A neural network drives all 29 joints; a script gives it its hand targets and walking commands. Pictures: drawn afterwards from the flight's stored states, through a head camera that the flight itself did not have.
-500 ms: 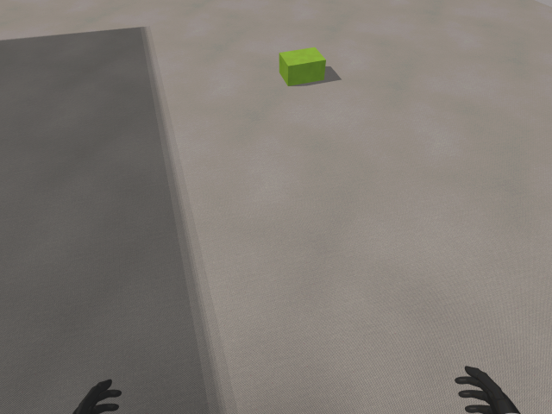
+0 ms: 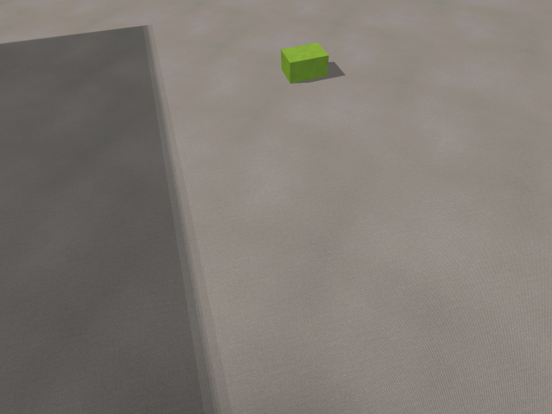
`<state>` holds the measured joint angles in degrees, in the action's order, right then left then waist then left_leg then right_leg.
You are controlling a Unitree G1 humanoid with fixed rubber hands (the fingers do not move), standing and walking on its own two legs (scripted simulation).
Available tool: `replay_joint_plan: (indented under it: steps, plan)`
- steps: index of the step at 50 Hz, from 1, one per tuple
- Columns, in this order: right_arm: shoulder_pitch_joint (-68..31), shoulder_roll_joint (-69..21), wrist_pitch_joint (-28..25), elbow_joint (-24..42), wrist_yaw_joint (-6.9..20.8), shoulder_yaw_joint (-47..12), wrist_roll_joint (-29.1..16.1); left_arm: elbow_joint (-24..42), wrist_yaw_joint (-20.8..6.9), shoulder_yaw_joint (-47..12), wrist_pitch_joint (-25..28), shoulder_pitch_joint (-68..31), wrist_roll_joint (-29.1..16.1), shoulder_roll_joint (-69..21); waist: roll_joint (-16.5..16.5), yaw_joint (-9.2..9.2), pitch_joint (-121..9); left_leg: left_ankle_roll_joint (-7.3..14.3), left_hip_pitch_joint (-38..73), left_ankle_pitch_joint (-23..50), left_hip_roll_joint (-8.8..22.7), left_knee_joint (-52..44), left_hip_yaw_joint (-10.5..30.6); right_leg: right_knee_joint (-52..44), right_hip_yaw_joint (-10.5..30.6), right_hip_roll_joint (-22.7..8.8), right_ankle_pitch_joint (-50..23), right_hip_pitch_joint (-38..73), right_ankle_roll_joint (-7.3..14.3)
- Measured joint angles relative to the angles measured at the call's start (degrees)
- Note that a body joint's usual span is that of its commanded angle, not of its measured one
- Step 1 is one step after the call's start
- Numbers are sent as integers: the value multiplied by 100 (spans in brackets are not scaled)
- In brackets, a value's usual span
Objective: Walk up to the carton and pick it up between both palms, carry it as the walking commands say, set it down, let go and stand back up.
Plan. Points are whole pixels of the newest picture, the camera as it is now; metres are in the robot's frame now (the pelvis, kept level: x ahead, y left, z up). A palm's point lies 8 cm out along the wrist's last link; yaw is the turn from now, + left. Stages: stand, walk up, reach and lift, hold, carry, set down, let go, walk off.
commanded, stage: walk up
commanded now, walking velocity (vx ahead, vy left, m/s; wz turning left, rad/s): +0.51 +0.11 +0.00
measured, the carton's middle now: (304, 62) +2.35 -0.18 -0.69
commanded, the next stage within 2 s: none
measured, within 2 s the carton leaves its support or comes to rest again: neither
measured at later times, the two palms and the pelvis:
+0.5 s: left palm (108, 374) +0.21 +0.32 -0.15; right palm (400, 315) +0.29 -0.19 -0.12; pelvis +0.22 +0.06 +0.00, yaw +1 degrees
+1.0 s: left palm (180, 220) +0.51 +0.24 -0.10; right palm (412, 219) +0.51 -0.28 -0.14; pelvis +0.47 -0.03 +0.01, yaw +0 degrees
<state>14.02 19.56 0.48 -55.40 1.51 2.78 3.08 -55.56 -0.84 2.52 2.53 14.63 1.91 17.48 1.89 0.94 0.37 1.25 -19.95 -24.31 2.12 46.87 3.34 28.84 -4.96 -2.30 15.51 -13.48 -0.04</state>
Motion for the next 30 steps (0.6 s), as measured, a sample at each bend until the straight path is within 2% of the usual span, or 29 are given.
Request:
replay_joint_plan:
  steps: [2, 5, 8, 11, 15, 17, 18, 19, 20, 22, 23, 26, 30]
  plan:
    - [-141, -88, -37, 17, 39, 20, -12, -207, 43, -3, 29, 407, -13, -137, 64, 97, -14, -70, -482, 441, 5, 851, -2, -236, 16, 35, -13, 272, 32]
    - [-391, -235, -75, 111, 130, 15, -39, -393, 54, 10, 99, 922, -53, -235, 16, 179, -44, -241, -995, 1251, 235, 1105, -347, -934, 61, -27, -147, 807, -22]
    - [-640, -326, -42, 231, 206, 26, -78, -454, 60, -4, 195, 1198, -59, -348, -25, 265, -6, -302, -1268, 1666, 351, 699, -520, -1364, 70, -152, -190, 1205, -94]
    - [-915, -405, -21, 344, 251, -3, -121, -487, 71, -22, 230, 1327, -36, -463, -40, 355, 75, -314, -1323, 1935, 371, -96, -629, -1556, 59, -277, -79, 1492, -201]
    - [-1262, -552, -75, 475, 275, -92, -167, -538, 70, -23, 201, 1368, -9, -512, -105, 416, 179, -282, -1080, 1766, 327, -1099, -898, -1522, -5, -414, 278, 1783, -374]
    - [-1343, -620, -163, 535, 217, -133, -175, -582, 70, -17, 157, 1396, -11, -487, -182, 398, 207, -234, -746, 1528, 274, -1437, -1095, -1048, 1, -494, 708, 1754, -453]
    - [-1332, -615, -239, 550, 165, -135, -161, -598, 70, -20, 141, 1434, -22, -491, -169, 368, 199, -183, -524, 1442, 267, -1566, -1157, -506, 44, -510, 1020, 1604, -413]
    - [-1304, -626, -317, 529, 95, -121, -125, -612, 71, -18, 121, 1376, -35, -479, -200, 309, 237, -110, -564, 1645, 265, -1377, -1173, 382, 139, -541, 1231, 1269, -264]
    - [-1206, -649, -367, 476, 33, -121, -124, -598, 73, 7, 94, 1237, -32, -449, -259, 256, 284, -54, -636, 1497, 258, -1064, -1171, 1466, 374, -481, 1360, 822, -123]
    - [-813, -664, -390, 296, -48, -131, -177, -477, 60, 59, 54, 906, -35, -364, -327, 184, 303, -23, -497, 1132, 282, -918, -1127, 3190, 636, -260, 1170, -41, 17]
    - [-591, -667, -390, 179, -75, -124, -181, -409, 40, 77, 44, 733, -35, -317, -369, 133, 306, -35, -328, 1049, 285, -1031, -1114, 3648, 619, -239, 874, -399, 31]
    - [49, -679, -421, -142, -126, -78, -150, -223, -63, 118, -52, 237, -33, -208, -501, -64, 291, -118, 238, 1103, 255, -1602, -1107, 3981, 478, -373, 169, -1279, -42]
    - [777, -667, -481, -368, -144, -44, -138, -28, -223, 106, -226, -311, -37, -201, -507, -295, 241, -178, 893, 1119, 272, -2238, -1079, 3433, 363, -503, -516, -1986, -205]
